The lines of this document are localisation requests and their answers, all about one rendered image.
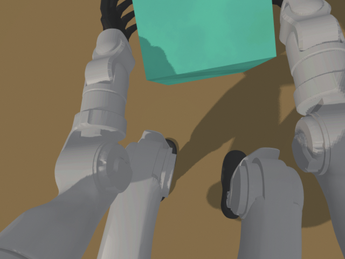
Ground right robot forearm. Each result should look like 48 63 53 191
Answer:
279 0 345 116

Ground right robot foot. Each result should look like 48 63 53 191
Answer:
221 150 246 219

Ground robot left hand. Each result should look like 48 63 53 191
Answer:
100 0 137 42

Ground robot right upper arm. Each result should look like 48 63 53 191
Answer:
292 110 345 259

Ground carton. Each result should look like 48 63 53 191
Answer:
132 0 277 85

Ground left robot forearm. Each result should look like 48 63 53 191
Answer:
54 29 135 174

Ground robot left shin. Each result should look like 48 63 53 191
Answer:
125 130 169 163

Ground robot left upper arm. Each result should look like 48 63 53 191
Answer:
0 140 133 259

